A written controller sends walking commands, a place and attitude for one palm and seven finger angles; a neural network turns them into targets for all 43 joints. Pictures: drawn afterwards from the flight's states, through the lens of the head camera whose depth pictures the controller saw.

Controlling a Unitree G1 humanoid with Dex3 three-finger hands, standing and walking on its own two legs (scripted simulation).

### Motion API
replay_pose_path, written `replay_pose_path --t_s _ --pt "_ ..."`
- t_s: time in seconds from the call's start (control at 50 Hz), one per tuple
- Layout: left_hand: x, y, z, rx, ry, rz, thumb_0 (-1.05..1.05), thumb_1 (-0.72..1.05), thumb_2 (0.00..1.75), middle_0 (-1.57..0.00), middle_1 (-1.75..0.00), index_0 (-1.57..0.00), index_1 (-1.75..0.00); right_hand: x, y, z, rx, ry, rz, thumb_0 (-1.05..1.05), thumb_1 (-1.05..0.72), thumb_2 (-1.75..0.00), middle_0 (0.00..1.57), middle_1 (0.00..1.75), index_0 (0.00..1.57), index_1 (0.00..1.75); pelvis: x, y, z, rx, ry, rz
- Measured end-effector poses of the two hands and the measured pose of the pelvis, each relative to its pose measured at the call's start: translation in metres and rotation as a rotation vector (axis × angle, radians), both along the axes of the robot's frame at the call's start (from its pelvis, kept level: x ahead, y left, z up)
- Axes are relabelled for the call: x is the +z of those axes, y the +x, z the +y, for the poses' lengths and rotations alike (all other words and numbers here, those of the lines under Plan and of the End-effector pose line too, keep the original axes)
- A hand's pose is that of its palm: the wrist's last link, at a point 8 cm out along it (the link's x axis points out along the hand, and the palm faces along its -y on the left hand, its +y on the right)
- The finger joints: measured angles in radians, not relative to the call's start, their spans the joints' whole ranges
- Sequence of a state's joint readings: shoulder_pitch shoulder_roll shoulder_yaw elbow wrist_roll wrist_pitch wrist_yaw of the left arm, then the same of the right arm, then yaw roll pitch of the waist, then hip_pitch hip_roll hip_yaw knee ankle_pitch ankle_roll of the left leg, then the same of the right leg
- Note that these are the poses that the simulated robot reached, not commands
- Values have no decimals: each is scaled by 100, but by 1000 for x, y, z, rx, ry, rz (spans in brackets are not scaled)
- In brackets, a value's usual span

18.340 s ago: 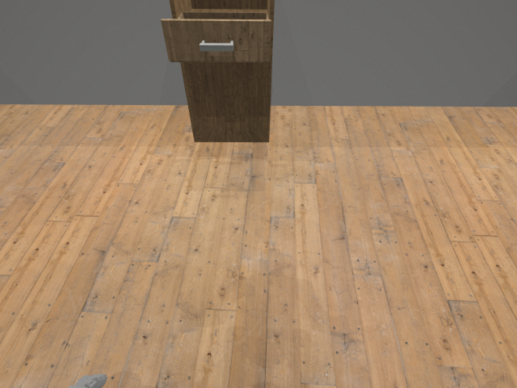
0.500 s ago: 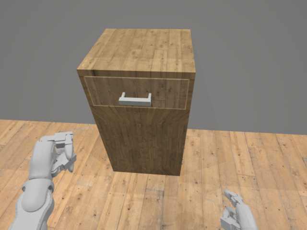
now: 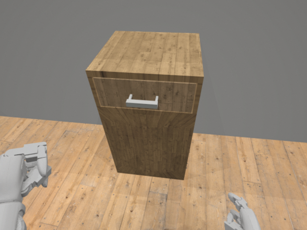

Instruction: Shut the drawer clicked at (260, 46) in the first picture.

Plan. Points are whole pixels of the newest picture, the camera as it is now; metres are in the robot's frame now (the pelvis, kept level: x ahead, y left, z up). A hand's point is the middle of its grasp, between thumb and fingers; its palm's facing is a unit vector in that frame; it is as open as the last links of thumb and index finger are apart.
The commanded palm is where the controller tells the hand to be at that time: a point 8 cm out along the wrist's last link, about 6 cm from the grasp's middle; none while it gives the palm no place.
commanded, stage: step back with the hand held close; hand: left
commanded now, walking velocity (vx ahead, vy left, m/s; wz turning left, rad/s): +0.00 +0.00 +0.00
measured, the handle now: (142, 100) +0.63 +0.14 -0.04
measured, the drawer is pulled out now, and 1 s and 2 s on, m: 0.00 0.00 0.00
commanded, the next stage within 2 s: stop stepping back and stand still in 1.30 s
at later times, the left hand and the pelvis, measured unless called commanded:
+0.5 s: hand (39, 175) +0.17 +0.25 +0.15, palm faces +0.27 -0.81 -0.51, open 3.3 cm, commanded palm +0.11 +0.29 +0.17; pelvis -0.03 +0.01 +0.00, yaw -1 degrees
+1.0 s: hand out of the picture +0.07 +0.27 +0.17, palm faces +0.40 -0.75 -0.53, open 3.3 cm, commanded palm +0.00 +0.31 +0.17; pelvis -0.11 +0.02 -0.01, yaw +5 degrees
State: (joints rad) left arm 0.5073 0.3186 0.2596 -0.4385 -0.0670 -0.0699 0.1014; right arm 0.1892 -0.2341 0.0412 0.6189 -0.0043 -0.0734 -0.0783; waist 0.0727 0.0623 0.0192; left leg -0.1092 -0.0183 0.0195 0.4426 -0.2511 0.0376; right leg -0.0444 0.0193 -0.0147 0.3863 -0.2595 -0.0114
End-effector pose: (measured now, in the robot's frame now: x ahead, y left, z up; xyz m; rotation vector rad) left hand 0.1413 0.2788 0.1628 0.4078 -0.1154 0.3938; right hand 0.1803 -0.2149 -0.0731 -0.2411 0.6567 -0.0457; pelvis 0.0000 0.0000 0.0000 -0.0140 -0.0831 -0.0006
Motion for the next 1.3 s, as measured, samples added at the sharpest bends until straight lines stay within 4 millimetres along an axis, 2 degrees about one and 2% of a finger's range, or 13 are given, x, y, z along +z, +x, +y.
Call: replay_pose_path --t_s 0.08,0.14,0.18,0.28,0.36,0.56,0.66,0.82,0.94,1.02,1.12,1.22,1.3 --pt "9 4 -4 -28 27 -29 2 89 90 -140 -160 -140 -160 1 -3 -2 -7 1 -7 1 -90 -90 20 30 20 30 0 2 -1 -4 -2 0" --pt "24 8 1 -40 100 -72 2 89 90 -140 -160 -140 -160 1 -5 -5 -23 6 5 1 -90 -90 20 30 20 30 0 1 -1 -8 -7 24" --pt "26 12 3 -50 125 -65 2 89 90 -140 -160 -140 -160 -1 -8 -8 -47 9 22 1 -90 -90 20 30 20 30 1 -1 1 -14 -9 44" --pt "9 18 -1 -105 118 39 2 89 90 -140 -160 -140 -160 -7 -22 -19 -119 3 78 1 -90 -90 20 30 20 30 2 -7 7 -23 -2 86" --pt "-2 12 0 -134 114 105 2 89 90 -140 -160 -140 -160 -10 -37 -24 -162 -12 124 1 -90 -90 20 30 20 30 2 -13 10 -25 1 104" --pt "19 -24 10 -128 182 -10 2 89 90 -140 -160 -140 -160 -2 -58 -16 -154 -31 83 1 -90 -90 20 30 20 30 -3 -41 15 -21 2 90" --pt "16 -46 13 -107 175 -35 2 89 90 -140 -160 -140 -160 0 -68 -10 -145 -12 27 1 -90 -90 20 30 20 30 -6 -61 17 -17 -8 80" --pt "2 -77 18 -104 132 -59 2 89 90 -140 -160 -140 -160 -2 -108 -7 -130 -60 61 1 -90 -90 20 30 20 30 -9 -88 22 0 -36 81" --pt "15 -94 25 -103 221 -112 2 89 90 -140 -160 -141 -160 -5 -135 -4 -118 -85 93 1 -90 -90 20 30 20 30 -10 -103 21 55 -53 91" --pt "24 -112 30 -64 278 -130 2 89 90 -140 -160 -140 -160 -12 -138 -2 -81 -73 99 1 -90 -90 20 30 20 30 -13 -114 15 83 -50 146" --pt "10 -129 20 -88 223 -83 2 89 90 -140 -160 -140 -160 -22 -137 -1 -54 -49 107 1 -90 -90 20 30 20 30 -16 -140 11 40 -50 152" --pt "11 -144 9 -173 191 -120 2 89 90 -140 -160 -141 -160 -7 -149 2 -72 -41 61 1 -90 -90 20 30 20 30 -15 -155 10 17 -52 105" --pt "18 -159 14 -192 195 -192 2 89 90 -140 -160 -141 -160 8 -159 1 -91 -58 -24 1 -90 -90 20 30 20 30 -17 -170 16 24 -65 80"
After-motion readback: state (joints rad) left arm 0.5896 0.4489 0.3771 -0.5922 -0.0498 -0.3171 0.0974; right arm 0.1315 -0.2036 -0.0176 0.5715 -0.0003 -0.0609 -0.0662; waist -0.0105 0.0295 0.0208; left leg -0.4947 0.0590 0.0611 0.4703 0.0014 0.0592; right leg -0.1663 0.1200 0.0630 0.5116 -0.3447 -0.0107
